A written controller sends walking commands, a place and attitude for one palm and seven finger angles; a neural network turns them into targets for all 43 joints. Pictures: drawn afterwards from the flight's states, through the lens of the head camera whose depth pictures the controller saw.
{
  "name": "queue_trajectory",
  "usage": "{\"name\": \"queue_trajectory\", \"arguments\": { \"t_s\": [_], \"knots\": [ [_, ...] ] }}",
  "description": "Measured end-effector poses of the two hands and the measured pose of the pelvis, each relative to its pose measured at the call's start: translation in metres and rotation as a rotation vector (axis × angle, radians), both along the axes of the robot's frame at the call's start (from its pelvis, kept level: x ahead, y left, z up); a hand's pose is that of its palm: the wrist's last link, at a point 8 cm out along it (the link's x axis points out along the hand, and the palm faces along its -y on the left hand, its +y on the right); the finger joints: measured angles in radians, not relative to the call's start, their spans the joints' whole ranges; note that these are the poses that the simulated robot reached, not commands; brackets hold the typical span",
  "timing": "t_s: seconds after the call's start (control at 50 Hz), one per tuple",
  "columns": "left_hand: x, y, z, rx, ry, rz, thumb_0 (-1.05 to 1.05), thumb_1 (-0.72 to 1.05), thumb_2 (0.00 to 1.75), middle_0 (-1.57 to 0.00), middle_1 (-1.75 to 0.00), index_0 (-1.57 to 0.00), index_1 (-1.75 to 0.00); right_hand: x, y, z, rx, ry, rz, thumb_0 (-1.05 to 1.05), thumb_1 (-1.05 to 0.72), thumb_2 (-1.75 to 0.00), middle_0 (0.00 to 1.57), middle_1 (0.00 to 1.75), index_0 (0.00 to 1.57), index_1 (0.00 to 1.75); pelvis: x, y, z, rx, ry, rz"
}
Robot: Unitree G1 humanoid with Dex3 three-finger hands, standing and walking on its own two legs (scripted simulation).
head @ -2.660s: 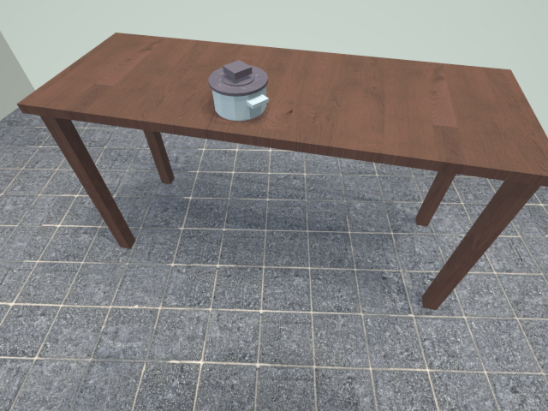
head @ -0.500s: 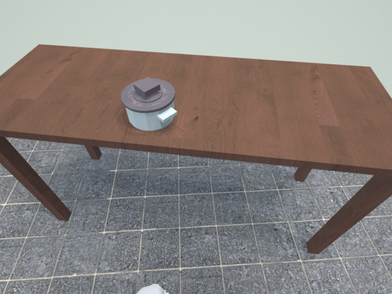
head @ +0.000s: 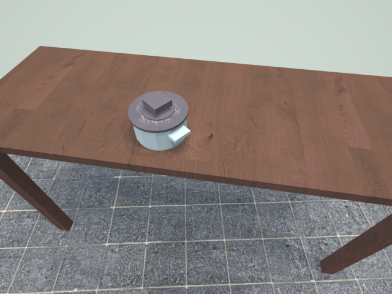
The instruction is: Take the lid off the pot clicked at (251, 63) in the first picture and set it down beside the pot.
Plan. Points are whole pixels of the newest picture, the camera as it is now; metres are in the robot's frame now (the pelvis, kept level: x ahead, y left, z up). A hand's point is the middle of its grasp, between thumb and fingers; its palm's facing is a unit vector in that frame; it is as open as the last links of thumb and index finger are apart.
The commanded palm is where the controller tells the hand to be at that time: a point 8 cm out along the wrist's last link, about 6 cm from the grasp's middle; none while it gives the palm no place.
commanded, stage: come to a stop and stand still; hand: left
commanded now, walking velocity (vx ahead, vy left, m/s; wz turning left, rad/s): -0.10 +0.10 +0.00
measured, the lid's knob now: (157, 102) +0.53 +0.14 +0.08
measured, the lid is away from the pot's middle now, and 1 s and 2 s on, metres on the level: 0.00 0.00 0.00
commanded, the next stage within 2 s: look again from close up in 0.56 s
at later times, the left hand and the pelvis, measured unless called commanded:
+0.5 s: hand out of the picture -0.01 +0.20 -0.16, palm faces +0.05 -0.98 -0.18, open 7.4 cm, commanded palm none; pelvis -0.04 +0.02 +0.01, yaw +0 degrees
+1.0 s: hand out of the picture -0.05 +0.16 -0.18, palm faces +0.04 -0.99 -0.16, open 7.4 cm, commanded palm none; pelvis -0.04 +0.00 +0.00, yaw -1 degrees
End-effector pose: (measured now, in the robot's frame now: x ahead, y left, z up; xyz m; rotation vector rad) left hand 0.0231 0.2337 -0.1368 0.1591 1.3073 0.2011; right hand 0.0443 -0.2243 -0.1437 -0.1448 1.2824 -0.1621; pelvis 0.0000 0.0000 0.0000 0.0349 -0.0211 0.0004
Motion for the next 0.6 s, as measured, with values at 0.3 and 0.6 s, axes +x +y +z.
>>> {"name": "queue_trajectory", "arguments": {
  "t_s": [0.3, 0.6],
  "knots": [
    [-0.012, 0.008, -0.001, -0.014, -0.063, -0.011, 0.0, 0.91, 0.9, -0.21, -0.3, -0.2, -0.3, -0.04, -0.002, 0.005, -0.019, 0.012, -0.018, 0.01, -0.91, -0.9, 0.2, 0.3, 0.2, 0.3, -0.033, 0.009, 0.0, -0.042, 0.003, -0.006],
    [-0.052, 0.007, 0.001, -0.031, 0.055, -0.003, 0.0, 0.91, 0.9, -0.2, -0.3, -0.2, -0.3, -0.112, 0.027, 0.006, 0.04, 0.157, -0.05, 0.01, -0.9, -0.9, 0.21, 0.3, 0.2, 0.3, -0.034, 0.005, 0.007, -0.011, 0.037, 0.003]
  ]
}}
